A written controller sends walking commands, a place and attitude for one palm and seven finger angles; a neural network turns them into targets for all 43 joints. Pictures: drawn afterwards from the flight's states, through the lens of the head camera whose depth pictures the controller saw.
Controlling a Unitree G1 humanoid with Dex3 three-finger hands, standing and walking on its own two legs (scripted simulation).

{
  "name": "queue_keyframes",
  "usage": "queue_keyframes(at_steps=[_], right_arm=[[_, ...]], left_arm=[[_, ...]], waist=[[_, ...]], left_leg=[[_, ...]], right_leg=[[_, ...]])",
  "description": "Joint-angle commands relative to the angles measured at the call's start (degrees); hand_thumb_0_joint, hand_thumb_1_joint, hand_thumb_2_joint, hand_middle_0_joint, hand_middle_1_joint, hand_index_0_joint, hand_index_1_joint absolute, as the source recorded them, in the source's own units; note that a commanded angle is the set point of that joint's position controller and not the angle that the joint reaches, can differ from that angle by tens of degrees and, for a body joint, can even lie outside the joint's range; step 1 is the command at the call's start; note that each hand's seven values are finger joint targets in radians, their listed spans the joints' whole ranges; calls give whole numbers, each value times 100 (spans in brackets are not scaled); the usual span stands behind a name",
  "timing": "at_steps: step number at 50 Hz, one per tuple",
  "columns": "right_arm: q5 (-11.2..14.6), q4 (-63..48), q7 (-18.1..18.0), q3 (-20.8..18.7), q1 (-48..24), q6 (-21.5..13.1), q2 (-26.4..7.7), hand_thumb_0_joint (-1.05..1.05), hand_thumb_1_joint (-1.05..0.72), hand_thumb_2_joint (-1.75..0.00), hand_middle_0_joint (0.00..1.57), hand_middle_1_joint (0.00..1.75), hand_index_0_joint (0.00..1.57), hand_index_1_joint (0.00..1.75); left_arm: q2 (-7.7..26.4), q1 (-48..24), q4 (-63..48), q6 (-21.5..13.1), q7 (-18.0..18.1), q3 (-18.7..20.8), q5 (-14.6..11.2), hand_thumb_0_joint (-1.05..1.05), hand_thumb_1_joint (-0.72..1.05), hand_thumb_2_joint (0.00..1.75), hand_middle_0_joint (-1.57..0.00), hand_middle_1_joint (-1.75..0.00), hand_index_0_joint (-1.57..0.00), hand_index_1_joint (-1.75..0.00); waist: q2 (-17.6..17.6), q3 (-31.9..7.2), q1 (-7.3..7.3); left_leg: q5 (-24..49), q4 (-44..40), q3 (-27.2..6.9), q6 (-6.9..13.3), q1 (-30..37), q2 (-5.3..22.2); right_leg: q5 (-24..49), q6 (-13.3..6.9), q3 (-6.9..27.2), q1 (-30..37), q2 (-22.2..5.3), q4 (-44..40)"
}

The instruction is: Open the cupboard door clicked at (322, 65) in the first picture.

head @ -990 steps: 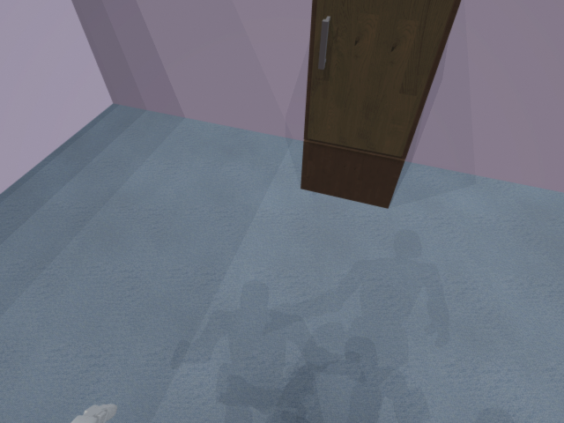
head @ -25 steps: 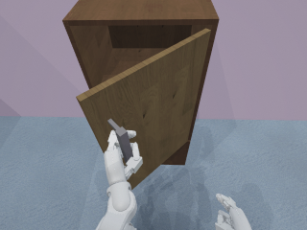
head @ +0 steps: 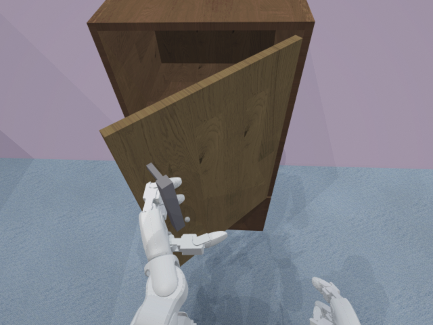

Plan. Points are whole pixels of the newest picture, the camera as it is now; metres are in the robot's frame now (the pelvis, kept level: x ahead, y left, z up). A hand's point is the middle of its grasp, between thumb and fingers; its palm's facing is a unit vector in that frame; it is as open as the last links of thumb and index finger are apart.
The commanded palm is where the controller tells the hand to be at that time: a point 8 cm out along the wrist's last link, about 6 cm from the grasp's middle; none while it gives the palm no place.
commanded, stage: open thumb and fingers to let go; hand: left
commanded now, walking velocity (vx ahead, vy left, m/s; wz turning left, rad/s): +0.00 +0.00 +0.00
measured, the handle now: (166, 198) +0.33 +0.11 +0.06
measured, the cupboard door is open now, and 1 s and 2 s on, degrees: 42 46 44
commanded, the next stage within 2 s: slide the hand sideways off the handle in 0.28 s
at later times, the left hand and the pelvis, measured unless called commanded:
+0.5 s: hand (186, 235) +0.27 +0.06 +0.05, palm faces -0.02 -1.00 -0.05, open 15.5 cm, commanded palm +0.25 +0.11 +0.05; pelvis -0.01 +0.02 +0.00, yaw +0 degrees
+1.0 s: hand (166, 259) +0.23 +0.09 +0.05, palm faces -0.11 -0.99 +0.02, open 16.1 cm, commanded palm +0.21 +0.16 +0.05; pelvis -0.02 +0.04 -0.01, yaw -3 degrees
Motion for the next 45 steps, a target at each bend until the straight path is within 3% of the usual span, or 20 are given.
queue_keyframes(at_steps=[1, 13, 19, 20, 21, 22, 23, 25, 26, 28, 30, 31, 33, 35, 37, 39, 42, 43, 45], right_arm=[[49, -883, -45, -156, -421, -263, -437, 0, -90, -90, 20, 30, 20, 30], [47, -974, -7, -135, -403, -266, -436, 0, -90, -90, 20, 30, 20, 30], [58, -1011, 9, -108, -497, -271, -420, 0, -90, -90, 20, 30, 20, 30], [124, -872, 61, -79, -222, -228, -669, 0, -90, -90, 20, 30, 20, 30], [157, -1008, 27, -166, -206, -203, -623, 0, -90, -90, 20, 30, 20, 30], [186, -1047, -5, -152, -203, -193, -630, 0, -90, -90, 20, 30, 20, 30], [240, -1121, -26, -148, -177, -209, -618, 0, -90, -90, 20, 30, 20, 30], [362, -1307, -54, -128, -239, -230, -609, 0, -90, -90, 20, 30, 20, 30], [392, -1359, -61, -105, -268, -244, -593, 0, -90, -90, 20, 30, 20, 30], [410, -1402, -66, -104, -299, -235, -647, 0, -90, -90, 20, 30, 20, 30], [379, -1447, -48, -114, -334, -215, -687, 0, -90, -90, 20, 30, 20, 30], [353, -1492, -23, -129, -311, -206, -683, 0, -90, -90, 20, 30, 20, 30], [341, -1548, 22, -138, -262, -184, -673, 0, -90, -90, 20, 30, 20, 30], [334, -1615, 41, -148, -238, -140, -679, 0, -90, -90, 20, 30, 20, 30], [336, -1680, 61, -135, -259, -99, -644, 0, -90, -90, 20, 30, 20, 30], [345, -1719, 53, -113, -263, -59, -649, 0, -90, -90, 20, 30, 20, 30], [357, -1777, 21, -109, -270, -67, -652, 0, -90, -90, 20, 30, 20, 30], [360, -1776, 14, -108, -257, -81, -656, 0, -90, -90, 20, 30, 20, 30], [376, -1795, -7, -108, -238, -99, -665, 0, -90, -90, 20, 30, 20, 30]], left_arm=[[-428, -1090, -1184, -313, 60, -111, 100, 0, -50, 30, -25, -90, -25, -90], [-623, -1126, -1243, -175, 152, -236, 102, 0, -50, 30, -15, -30, -15, -30], [-619, -1025, -1297, -96, 186, -200, 53, 0, -50, 30, -15, -30, -15, -30], [148, -1148, -1382, -429, -1002, -1276, 564, 0, -50, 30, -15, -30, -15, -30], [583, -1323, -1845, -725, -1669, -795, 326, 0, -50, 30, -15, -30, -15, -30], [775, -1322, -1950, -884, -2181, -759, 205, 0, -50, 30, -15, -30, -15, -30], [737, -1191, -1973, -983, -2619, -760, -33, 0, -50, 30, -15, -30, -15, -30], [534, -892, -1962, -940, -3022, -627, -620, 0, -50, 30, -15, -30, -15, -30], [366, -745, -1844, -872, -3019, -561, -861, 0, -50, 30, -15, -30, -15, -30], [326, -680, -1717, -757, -2791, -354, -1051, 0, -50, 30, -15, -30, -15, -30], [565, -626, -1731, -721, -2486, -115, -941, 0, -50, 30, -15, -30, -15, -30], [580, -592, -1881, -741, -2363, -118, -826, 0, -50, 30, -15, -30, -15, -30], [549, -303, -1877, -751, -2218, -173, -637, 0, -50, 30, -15, -30, -15, -30], [812, 34, -1964, -757, -2129, 49, -540, 0, -50, 30, -15, -30, -15, -30], [688, 63, -2196, -769, -2105, -152, -434, 0, -50, 30, -15, -30, -15, -30], [772, 280, -2154, -735, -2100, -68, -426, 0, -50, 30, -15, -30, -15, -30], [718, 229, -2421, -743, -2156, -179, -450, 0, -50, 30, -15, -30, -15, -30], [756, 316, -2493, -749, -2172, -122, -503, 0, -50, 30, -15, -30, -15, -30], [843, 653, -2480, -716, -2213, 10, -587, 0, -50, 30, -15, -30, -15, -30]], waist=[[-665, -1257, -95], [-611, -1365, -54], [-619, -1207, -15], [-866, -653, -558], [-493, -1213, -326], [-256, -1428, -307], [-241, -1478, -327], [-194, -1351, -224], [-325, -1176, -188], [-616, -903, -151], [-605, -859, -64], [-549, -1039, -30], [-547, -1018, -16], [-522, -1099, 107], [-365, -1079, 41], [-376, -836, 53], [-304, -844, -17], [-270, -889, 22], [-459, -906, 41]], left_leg=[[930, -257, -158, 232, 785, -145], [1108, -296, -154, 231, 994, -123], [966, -324, -156, 221, 984, -122], [970, -227, -205, 343, 739, -158], [1033, -148, -161, 355, 779, -154], [1071, -133, -144, 354, 884, -161], [1072, -116, -155, 352, 963, -151], [913, -207, -155, 323, 1036, -122], [774, -243, -159, 314, 1031, -115], [508, -329, -193, 300, 955, -96], [435, -336, -203, 305, 872, -100], [521, -323, -188, 310, 905, -104], [496, -337, -188, 308, 901, -92], [610, -343, -182, 303, 822, -97], [587, -326, -143, 308, 882, -93], [417, -377, -158, 295, 799, -81], [321, -389, -195, 295, 877, -59], [288, -402, -204, 286, 879, -61], [380, -402, -224, 294, 863, -49]], right_leg=[[2577, 632, 990, 702, -396, -1283], [2495, 557, 721, 585, -251, -1139], [2122, 521, 660, 483, -204, -1188], [2566, 585, 887, 221, -250, -1051], [2791, 548, 978, 515, -302, -954], [2889, 511, 1011, 636, -319, -908], [2878, 513, 1011, 633, -316, -904], [2347, 456, 944, 591, -245, -1023], [2035, 472, 870, 459, -206, -1088], [1383, 468, 750, 234, -148, -1169], [1120, 438, 715, 158, -132, -1110], [1221, 434, 702, 188, -134, -1017], [1204, 423, 657, 109, -112, -952], [1330, 383, 673, 266, -94, -876], [1353, 390, 677, 159, -96, -859], [1136, 378, 655, 75, -63, -894], [1001, 380, 611, -29, -47, -871], [948, 375, 612, -8, -37, -880], [1054, 373, 599, 81, -8, -877]])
